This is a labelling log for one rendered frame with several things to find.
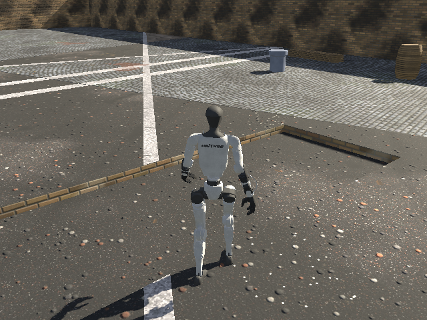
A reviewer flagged robot left shin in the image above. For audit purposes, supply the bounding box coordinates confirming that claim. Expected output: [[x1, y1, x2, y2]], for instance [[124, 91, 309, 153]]
[[193, 229, 205, 276]]

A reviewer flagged robot left upper arm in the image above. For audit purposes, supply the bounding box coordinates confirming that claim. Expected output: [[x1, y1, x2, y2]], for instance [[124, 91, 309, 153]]
[[183, 133, 201, 168]]

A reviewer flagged robot right forearm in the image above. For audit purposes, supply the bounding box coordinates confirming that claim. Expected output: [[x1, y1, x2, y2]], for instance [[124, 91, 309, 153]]
[[238, 163, 254, 197]]

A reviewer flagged robot left forearm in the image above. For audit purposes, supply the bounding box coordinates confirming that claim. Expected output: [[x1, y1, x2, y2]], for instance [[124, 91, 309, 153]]
[[181, 158, 190, 176]]

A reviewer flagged robot right upper arm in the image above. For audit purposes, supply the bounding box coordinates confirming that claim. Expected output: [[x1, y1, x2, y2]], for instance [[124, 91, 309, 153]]
[[228, 135, 244, 173]]

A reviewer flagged left robot hand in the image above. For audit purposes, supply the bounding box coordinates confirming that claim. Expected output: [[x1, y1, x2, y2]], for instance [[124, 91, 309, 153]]
[[181, 172, 197, 183]]

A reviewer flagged right robot hand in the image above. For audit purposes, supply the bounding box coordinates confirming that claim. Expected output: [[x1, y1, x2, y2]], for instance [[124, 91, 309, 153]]
[[241, 195, 257, 215]]

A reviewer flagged robot left thigh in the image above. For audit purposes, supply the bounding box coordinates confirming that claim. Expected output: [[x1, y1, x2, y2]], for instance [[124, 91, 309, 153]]
[[191, 187, 207, 241]]

